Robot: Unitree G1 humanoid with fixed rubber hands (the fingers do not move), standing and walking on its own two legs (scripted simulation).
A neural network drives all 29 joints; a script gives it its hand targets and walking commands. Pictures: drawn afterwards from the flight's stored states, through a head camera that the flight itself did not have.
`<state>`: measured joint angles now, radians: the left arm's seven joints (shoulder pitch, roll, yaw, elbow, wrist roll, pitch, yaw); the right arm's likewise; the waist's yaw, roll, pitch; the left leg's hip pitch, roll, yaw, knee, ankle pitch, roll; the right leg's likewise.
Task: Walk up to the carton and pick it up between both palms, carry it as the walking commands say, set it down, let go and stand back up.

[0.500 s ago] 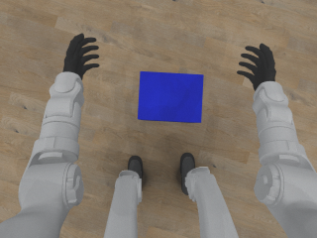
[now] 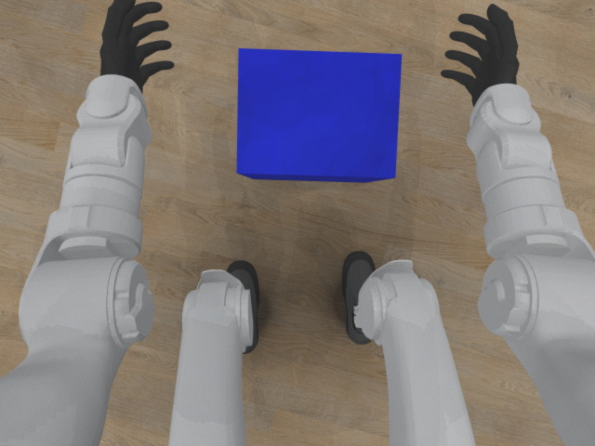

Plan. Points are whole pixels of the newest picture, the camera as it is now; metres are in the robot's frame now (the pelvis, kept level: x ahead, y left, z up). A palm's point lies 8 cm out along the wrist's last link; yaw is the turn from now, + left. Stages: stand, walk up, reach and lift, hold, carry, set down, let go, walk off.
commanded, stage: reach and lift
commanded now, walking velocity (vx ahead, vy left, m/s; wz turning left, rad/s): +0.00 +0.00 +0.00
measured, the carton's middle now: (314, 128) +0.51 -0.02 -0.40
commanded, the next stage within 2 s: none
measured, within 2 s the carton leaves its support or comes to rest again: neither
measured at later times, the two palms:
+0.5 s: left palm (171, 113) +0.52 +0.20 -0.27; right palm (437, 120) +0.50 -0.21 -0.28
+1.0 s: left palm (176, 116) +0.52 +0.20 -0.32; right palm (421, 119) +0.51 -0.20 -0.33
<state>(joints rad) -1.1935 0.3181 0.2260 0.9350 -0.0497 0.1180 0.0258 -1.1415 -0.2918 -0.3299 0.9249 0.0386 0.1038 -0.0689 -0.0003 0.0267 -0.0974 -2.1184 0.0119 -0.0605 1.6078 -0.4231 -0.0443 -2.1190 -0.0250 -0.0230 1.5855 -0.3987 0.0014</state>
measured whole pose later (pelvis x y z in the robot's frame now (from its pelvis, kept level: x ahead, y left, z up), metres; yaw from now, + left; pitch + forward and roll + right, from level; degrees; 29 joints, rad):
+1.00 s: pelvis -0.03 +0.00 -0.13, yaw +0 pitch +41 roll +0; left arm -1.46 0.44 0.03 1.16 -0.25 0.02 0.09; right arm -1.44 -0.39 -0.11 1.18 0.26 0.02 -0.13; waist 0.00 -0.01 0.32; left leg -2.33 0.01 -0.06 2.09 -0.49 -0.05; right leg -2.35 -0.01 0.00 2.07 -0.44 0.00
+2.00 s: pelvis -0.03 +0.00 -0.13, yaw +0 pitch +41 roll +0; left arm -1.54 0.35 -0.02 1.22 -0.24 0.01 0.11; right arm -1.49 -0.36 -0.03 1.24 0.30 0.00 -0.15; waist 0.00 0.00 0.32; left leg -2.33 0.01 -0.06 2.09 -0.49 -0.05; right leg -2.35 -0.01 0.00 2.07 -0.44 0.00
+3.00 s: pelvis -0.04 +0.00 -0.12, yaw -1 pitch +29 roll +0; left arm -1.57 0.37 0.16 0.89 -0.09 0.32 0.09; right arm -1.50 -0.33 -0.16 0.89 0.18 0.31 -0.19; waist 0.00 0.00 0.52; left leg -2.10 0.01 -0.06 2.10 -0.50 -0.05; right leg -2.12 0.00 0.00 2.07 -0.45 0.00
